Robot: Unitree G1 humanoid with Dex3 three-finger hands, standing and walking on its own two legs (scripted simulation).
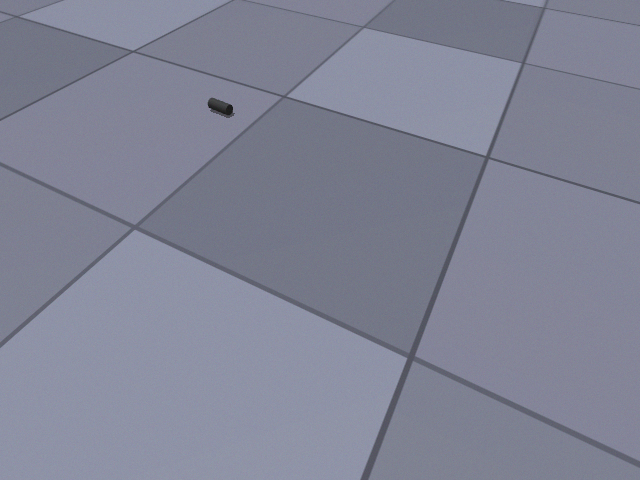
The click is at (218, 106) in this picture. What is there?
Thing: lying can
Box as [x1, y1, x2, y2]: [208, 98, 232, 114]
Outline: 209,99 209,107 226,114 231,113 232,106 230,104 214,98
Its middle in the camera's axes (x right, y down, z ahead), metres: -0.60 -0.81 +2.26
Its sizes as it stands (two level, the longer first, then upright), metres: 0.138 0.063 0.063
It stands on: the floor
